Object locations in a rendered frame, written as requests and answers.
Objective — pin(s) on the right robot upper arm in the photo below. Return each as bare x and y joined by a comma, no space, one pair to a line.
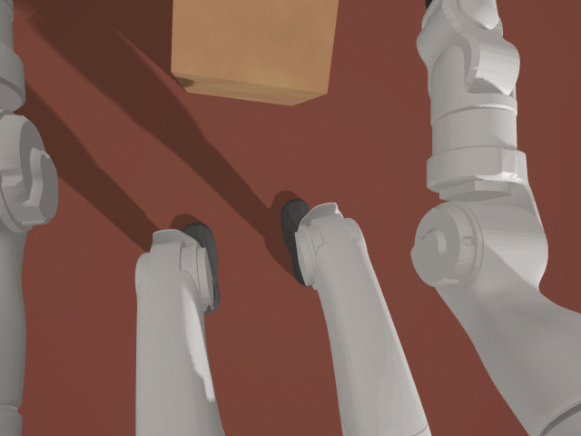
486,262

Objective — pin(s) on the left robot upper arm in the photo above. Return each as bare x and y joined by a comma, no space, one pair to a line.
28,197

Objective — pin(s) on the robot left shin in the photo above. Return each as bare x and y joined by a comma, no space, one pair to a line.
162,236

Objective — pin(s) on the left robot forearm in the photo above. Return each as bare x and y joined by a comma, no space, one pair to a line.
12,77

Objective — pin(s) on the right robot thigh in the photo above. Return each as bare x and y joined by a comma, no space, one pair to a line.
376,392

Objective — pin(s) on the right robot forearm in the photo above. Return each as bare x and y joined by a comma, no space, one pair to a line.
472,75

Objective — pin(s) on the carton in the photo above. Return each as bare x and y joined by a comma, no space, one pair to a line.
270,51

